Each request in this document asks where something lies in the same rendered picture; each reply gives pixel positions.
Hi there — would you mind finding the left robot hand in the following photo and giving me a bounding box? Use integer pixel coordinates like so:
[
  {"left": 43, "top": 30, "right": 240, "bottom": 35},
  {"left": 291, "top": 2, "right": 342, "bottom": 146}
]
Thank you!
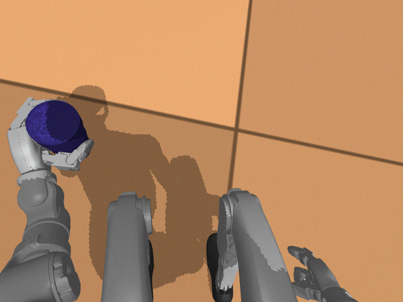
[{"left": 7, "top": 97, "right": 94, "bottom": 175}]

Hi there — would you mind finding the right robot foot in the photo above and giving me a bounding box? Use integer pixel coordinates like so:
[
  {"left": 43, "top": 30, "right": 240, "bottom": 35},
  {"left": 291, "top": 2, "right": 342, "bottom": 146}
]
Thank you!
[{"left": 207, "top": 233, "right": 233, "bottom": 302}]

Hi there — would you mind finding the right robot arm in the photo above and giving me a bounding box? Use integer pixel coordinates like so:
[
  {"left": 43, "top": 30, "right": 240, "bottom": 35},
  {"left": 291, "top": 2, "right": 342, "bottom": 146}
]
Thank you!
[{"left": 321, "top": 286, "right": 357, "bottom": 302}]

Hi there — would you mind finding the right robot hand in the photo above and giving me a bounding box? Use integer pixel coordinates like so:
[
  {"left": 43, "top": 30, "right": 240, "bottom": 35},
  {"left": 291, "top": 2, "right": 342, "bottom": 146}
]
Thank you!
[{"left": 287, "top": 246, "right": 340, "bottom": 302}]

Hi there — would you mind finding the cup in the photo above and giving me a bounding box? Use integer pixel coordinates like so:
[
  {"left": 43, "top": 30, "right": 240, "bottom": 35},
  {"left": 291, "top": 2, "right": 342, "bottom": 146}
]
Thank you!
[{"left": 26, "top": 100, "right": 89, "bottom": 156}]

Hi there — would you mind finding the left robot arm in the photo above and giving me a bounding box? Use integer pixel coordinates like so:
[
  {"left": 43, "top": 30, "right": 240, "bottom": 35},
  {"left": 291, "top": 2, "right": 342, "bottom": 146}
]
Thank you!
[{"left": 0, "top": 169, "right": 81, "bottom": 302}]

